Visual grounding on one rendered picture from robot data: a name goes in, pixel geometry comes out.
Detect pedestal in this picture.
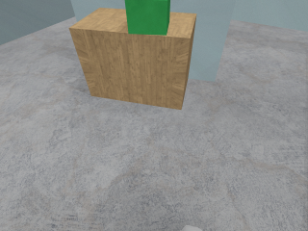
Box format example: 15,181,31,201
68,8,197,110

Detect carton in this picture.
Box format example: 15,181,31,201
124,0,170,36

